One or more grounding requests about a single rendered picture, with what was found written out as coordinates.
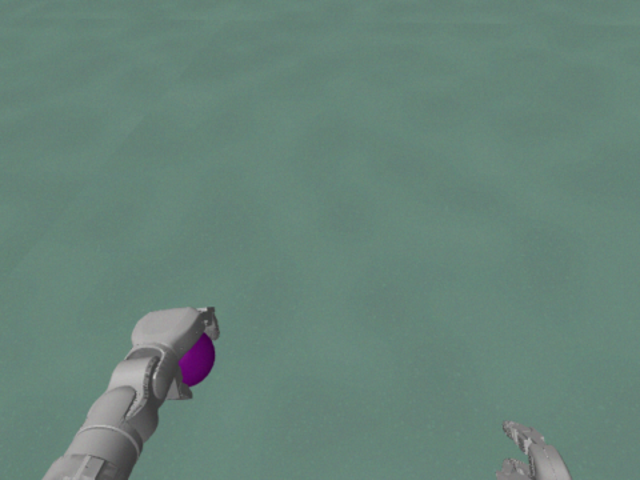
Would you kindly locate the left robot arm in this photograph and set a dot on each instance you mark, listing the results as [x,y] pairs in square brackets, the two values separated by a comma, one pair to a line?
[110,441]

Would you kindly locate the left robot hand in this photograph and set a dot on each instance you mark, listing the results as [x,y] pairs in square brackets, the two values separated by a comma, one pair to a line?
[178,329]

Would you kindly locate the right robot hand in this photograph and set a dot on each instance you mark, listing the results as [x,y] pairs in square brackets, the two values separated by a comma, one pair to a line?
[545,462]

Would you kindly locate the ball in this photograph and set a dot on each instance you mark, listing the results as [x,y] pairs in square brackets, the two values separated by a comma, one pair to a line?
[197,363]

